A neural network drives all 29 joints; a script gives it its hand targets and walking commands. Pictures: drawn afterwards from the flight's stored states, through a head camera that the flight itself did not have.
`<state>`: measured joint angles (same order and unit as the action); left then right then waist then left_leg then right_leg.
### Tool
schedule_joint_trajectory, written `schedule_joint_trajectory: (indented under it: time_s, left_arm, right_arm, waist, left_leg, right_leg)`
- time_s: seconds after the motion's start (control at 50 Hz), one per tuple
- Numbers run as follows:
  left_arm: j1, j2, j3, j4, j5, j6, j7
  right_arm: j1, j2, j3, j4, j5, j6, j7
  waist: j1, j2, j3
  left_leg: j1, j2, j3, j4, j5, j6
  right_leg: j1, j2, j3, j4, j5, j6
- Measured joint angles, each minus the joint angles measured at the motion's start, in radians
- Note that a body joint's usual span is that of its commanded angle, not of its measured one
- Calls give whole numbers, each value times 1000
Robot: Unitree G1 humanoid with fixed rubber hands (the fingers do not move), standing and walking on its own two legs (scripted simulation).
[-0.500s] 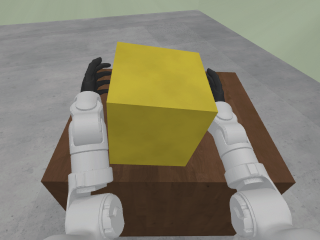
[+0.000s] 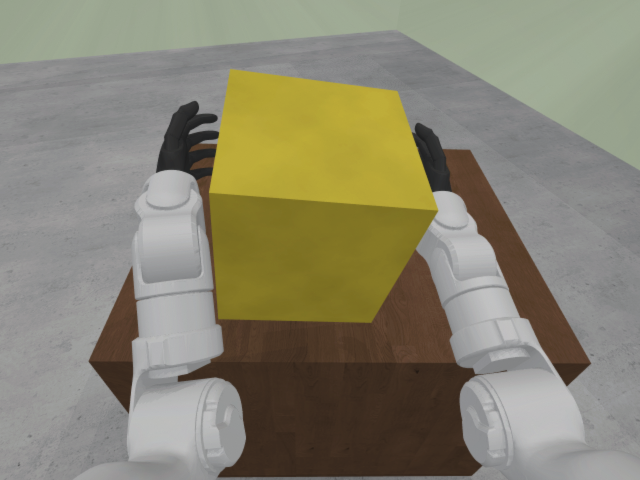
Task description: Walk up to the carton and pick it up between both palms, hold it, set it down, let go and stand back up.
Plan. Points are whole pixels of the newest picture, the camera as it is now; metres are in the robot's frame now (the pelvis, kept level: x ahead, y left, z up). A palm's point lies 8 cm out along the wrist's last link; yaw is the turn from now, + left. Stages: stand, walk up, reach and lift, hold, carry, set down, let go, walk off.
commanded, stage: hold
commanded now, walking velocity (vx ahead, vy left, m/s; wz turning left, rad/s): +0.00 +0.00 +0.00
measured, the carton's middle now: (306, 206) +0.38 +0.00 +0.17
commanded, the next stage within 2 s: none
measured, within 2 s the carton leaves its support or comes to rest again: neither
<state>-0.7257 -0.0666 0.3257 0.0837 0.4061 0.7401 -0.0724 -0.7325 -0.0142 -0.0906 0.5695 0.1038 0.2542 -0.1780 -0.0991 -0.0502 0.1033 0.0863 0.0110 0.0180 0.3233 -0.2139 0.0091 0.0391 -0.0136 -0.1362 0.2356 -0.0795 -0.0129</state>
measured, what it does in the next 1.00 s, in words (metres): stands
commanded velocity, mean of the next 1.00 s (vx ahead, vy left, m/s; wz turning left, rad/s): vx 0.00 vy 0.00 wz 0.00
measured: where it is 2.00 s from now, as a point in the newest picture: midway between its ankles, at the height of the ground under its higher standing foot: outside the picture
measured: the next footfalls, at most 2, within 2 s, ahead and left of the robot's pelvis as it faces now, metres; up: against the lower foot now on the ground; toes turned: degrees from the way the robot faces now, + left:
none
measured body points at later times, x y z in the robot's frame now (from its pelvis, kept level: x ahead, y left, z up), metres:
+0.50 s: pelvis +0.00 -0.01 +0.00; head -0.05 +0.00 +0.45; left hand +0.38 +0.15 +0.24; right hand +0.38 -0.14 +0.21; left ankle -0.01 +0.11 -0.75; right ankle +0.05 -0.11 -0.75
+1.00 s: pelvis +0.00 -0.01 +0.00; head -0.05 +0.01 +0.45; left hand +0.37 +0.16 +0.24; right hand +0.38 -0.14 +0.21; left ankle -0.01 +0.11 -0.75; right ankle +0.05 -0.11 -0.75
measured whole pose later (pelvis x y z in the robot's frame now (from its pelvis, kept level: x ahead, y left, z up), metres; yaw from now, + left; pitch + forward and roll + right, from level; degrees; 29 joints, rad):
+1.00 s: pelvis +0.00 -0.01 +0.00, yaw +1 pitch -13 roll -1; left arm -0.70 -0.05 0.36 -0.01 0.44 0.83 -0.16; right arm -0.73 0.00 -0.04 0.49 0.15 0.35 -0.23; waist -0.09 -0.04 0.11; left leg 0.12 0.01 0.00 0.32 -0.21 0.00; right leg 0.07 -0.01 -0.15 0.24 -0.09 -0.02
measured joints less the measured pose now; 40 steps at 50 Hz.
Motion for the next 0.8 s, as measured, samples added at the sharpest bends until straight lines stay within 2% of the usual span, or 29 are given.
schedule_joint_trajectory:
  time_s: [0.12, 0.26, 0.38, 0.52, 0.64, 0.8]
  left_arm:
    - [41, -6, 24, -94, 16, 60, -27]
    - [-9, 28, 62, -15, 34, 86, -80]
    - [-62, 44, 59, 28, 30, 68, -84]
    - [-34, 26, 70, -21, 16, 61, -84]
    - [19, 18, 66, -78, 7, 73, -87]
    - [25, 32, 57, -80, 15, 91, -96]
  right_arm:
    - [-1, -23, 91, -34, 76, 41, -37]
    - [-49, 36, 6, 5, 11, 103, -37]
    - [-72, 46, -41, 1, -19, 95, -28]
    - [-39, 17, 31, -44, 27, 85, -54]
    - [-3, 5, 88, -80, 65, 90, -77]
    - [-8, 28, 62, -77, 48, 108, -71]
  waist:
    - [23, 8, -12]
    - [36, -18, -21]
    - [21, -13, 1]
    - [8, 13, 7]
    - [11, 13, -9]
    - [17, -12, -7]
  left_leg:
    - [47, 12, -2, 0, -10, -8]
    - [55, 3, -23, -21, 11, -12]
    - [20, -1, -31, -16, 22, -14]
    - [15, 5, -22, -14, 14, -14]
    - [35, 13, -21, -9, -2, -16]
    - [48, 9, -25, -14, 0, -17]
  right_leg:
    - [49, 12, -2, -3, -9, -6]
    - [46, 1, -23, 20, -21, -13]
    - [15, -4, -30, 22, -12, -15]
    - [11, 4, -21, 12, -10, -14]
    - [36, 13, -20, 4, -17, -13]
    - [46, 7, -25, 10, -23, -13]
